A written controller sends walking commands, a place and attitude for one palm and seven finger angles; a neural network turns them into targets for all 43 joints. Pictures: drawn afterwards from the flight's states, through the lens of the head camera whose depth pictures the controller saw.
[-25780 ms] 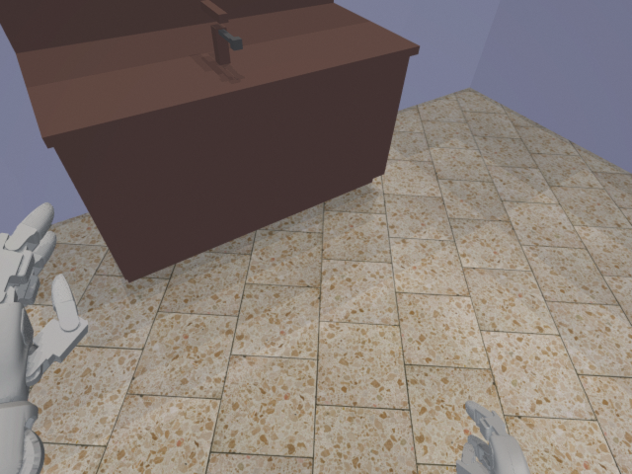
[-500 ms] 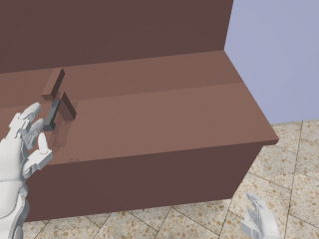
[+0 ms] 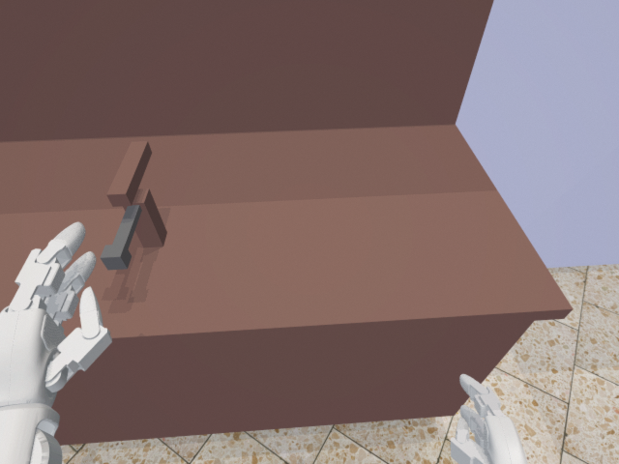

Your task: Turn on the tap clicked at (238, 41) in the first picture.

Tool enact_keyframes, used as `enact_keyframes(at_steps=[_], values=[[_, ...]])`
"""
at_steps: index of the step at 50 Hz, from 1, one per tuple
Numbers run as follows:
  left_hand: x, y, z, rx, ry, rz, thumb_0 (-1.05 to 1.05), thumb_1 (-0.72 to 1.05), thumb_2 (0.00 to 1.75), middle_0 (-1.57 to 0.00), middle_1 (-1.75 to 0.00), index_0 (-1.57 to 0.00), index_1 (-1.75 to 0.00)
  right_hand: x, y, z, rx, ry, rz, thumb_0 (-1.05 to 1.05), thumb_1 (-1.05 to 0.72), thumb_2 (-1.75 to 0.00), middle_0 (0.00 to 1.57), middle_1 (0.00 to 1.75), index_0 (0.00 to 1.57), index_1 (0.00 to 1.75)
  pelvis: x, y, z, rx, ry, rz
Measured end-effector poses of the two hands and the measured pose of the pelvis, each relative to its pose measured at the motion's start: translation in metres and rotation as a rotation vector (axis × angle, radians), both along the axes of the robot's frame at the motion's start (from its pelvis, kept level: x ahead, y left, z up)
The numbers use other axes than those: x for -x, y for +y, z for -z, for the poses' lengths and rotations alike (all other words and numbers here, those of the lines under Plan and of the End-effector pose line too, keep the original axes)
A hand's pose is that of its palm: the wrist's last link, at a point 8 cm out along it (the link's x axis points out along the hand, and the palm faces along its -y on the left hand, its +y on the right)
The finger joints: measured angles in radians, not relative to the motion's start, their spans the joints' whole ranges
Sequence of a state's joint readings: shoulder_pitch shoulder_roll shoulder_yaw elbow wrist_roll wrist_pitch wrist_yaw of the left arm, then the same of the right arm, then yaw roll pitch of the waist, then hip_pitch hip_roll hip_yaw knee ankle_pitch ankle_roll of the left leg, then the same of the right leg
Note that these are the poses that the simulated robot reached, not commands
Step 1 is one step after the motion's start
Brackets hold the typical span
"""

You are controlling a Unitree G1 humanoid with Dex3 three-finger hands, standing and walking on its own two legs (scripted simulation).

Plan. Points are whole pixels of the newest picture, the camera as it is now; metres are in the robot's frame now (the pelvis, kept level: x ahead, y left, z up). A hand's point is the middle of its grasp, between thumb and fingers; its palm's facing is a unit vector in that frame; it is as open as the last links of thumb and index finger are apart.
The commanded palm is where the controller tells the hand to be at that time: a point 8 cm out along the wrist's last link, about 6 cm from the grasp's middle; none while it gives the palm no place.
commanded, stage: turn the palm inward beside the body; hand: left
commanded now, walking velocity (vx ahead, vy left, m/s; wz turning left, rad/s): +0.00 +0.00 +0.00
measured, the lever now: (116, 257) +0.35 +0.34 +0.06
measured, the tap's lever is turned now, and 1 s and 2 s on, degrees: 0 0 0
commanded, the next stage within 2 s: reach beside the lever's end, fingers flat in 1.02 s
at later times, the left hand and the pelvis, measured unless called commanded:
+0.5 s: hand (108, 391) +0.15 +0.21 +0.13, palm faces +0.39 -0.91 -0.15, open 7.4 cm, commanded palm +0.10 +0.26 +0.15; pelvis -0.03 -0.01 +0.00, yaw +1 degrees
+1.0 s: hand (138, 379) +0.16 +0.19 +0.13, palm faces +0.40 -0.91 -0.14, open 7.4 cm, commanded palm +0.11 +0.24 +0.15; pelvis -0.01 -0.04 -0.01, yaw +2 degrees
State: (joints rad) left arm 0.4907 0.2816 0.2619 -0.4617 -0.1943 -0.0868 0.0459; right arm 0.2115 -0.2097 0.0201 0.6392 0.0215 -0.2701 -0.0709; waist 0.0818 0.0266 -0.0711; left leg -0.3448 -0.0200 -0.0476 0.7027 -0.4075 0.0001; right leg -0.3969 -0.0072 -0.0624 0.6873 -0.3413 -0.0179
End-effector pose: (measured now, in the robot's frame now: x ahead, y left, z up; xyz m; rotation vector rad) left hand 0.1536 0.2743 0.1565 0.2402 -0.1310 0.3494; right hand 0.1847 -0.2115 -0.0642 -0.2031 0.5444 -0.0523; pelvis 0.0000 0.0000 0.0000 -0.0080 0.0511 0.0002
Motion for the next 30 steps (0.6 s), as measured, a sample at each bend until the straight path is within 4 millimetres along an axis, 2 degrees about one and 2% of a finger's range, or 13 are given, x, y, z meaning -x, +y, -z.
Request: enact_keyframes(at_steps=[5, 11, 19, 30], values=[[0.012, 0.007, 0.007, 0.043, 0.053, -0.043, 0.02, 0.90, 0.90, -0.20, -0.30, -0.21, -0.30, 0.005, 0.010, -0.001, -0.011, 0.001, -0.014, 0.02, -0.90, -0.90, 0.21, 0.30, 0.20, 0.30, 0.007, 0.004, -0.001, 0.003, -0.012, -0.001], [0.027, 0.000, 0.015, 0.071, 0.076, -0.043, 0.02, 0.90, 0.90, -0.20, -0.30, -0.21, -0.30, 0.014, 0.011, -0.001, 0.002, -0.003, -0.032, 0.02, -0.90, -0.90, 0.21, 0.30, 0.20, 0.30, 0.016, 0.004, 0.000, 0.003, -0.024, -0.007], [0.040, -0.010, 0.014, 0.075, 0.068, -0.051, 0.02, 0.90, 0.90, -0.20, -0.30, -0.21, -0.30, 0.023, 0.000, 0.000, 0.001, -0.016, -0.021, 0.02, -0.90, -0.90, 0.21, 0.30, 0.20, 0.30, 0.025, -0.004, 0.002, 0.000, -0.034, -0.010], [0.048, -0.030, 0.018, 0.112, 0.094, -0.066, 0.02, 0.90, 0.90, -0.20, -0.30, -0.21, -0.30, 0.027, -0.023, 0.005, -0.007, -0.028, -0.006, 0.02, -0.90, -0.90, 0.21, 0.30, 0.20, 0.30, 0.026, -0.021, 0.004, -0.003, -0.030, -0.022]])
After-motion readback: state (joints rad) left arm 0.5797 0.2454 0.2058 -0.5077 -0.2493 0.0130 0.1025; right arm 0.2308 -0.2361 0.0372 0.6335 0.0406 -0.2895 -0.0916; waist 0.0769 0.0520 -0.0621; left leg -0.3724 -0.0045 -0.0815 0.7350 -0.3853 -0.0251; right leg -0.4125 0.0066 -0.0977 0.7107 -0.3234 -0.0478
